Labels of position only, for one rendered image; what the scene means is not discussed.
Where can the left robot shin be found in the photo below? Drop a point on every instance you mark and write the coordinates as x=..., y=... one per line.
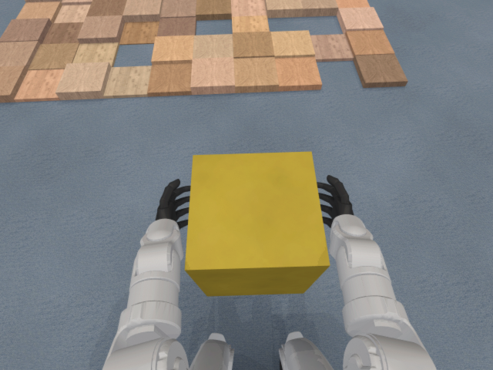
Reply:
x=216, y=336

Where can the right robot shin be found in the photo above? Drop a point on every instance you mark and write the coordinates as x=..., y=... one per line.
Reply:
x=294, y=335

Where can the robot right hand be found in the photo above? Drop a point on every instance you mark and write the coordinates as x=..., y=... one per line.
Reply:
x=339, y=200

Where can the robot left hand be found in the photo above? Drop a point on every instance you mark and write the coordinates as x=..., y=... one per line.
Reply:
x=168, y=204

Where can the right robot forearm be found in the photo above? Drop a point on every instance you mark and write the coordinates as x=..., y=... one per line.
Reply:
x=370, y=305

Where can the carton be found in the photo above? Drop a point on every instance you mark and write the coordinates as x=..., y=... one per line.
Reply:
x=255, y=224

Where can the robot left upper arm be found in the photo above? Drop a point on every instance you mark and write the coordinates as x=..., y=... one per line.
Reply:
x=159, y=354

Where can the robot shin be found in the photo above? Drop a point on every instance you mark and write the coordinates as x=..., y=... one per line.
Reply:
x=294, y=335
x=216, y=336

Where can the left robot forearm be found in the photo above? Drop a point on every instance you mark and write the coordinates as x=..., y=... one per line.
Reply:
x=152, y=311

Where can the robot right upper arm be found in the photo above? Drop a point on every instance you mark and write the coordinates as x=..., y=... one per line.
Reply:
x=368, y=351

